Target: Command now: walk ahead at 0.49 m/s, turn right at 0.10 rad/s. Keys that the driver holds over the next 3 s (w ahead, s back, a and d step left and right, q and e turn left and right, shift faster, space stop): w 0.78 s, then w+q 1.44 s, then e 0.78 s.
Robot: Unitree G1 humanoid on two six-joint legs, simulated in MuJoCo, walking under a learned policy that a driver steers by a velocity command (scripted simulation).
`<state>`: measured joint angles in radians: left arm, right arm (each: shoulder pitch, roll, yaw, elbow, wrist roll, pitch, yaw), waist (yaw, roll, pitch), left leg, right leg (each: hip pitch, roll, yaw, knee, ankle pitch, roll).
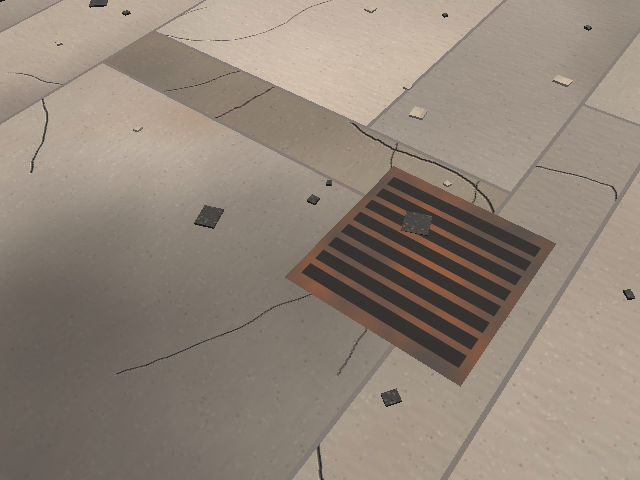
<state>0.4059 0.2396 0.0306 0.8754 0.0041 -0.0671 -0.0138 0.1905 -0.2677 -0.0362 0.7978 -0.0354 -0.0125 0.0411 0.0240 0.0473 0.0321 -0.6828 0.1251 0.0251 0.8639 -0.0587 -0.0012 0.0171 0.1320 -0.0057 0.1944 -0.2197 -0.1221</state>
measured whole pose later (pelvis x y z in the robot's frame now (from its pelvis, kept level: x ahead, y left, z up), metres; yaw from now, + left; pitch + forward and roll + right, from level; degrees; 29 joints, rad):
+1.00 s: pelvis +0.57 -0.03 +0.00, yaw +4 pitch -1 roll -1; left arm 0.36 0.22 0.04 1.00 0.02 -0.10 0.00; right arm 0.23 -0.25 -0.05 0.94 -0.03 -0.02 0.03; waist 0.00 0.04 0.04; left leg -0.61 0.08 -0.03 1.04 -0.16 0.05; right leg -0.06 0.06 -0.15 0.25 -0.19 -0.09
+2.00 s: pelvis +1.11 +0.11 +0.00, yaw +39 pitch +0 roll -1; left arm 0.23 0.25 0.04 0.80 0.03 -0.08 0.01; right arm 0.27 -0.31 -0.08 0.81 -0.03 -0.01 0.03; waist -0.01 0.05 0.04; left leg -0.50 -0.01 -0.04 1.14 -0.31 0.06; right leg -0.22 0.01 -0.10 0.39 -0.19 -0.04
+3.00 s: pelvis +1.29 +0.29 +0.00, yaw +29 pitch +1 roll +1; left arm 0.22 0.26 0.07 0.77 0.00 0.04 0.01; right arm 0.19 -0.27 -0.06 0.81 -0.03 0.04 -0.02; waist 0.00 0.03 0.06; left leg -0.48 0.01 0.03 1.05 -0.43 -0.03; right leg -0.27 0.05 0.00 0.48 -0.22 -0.08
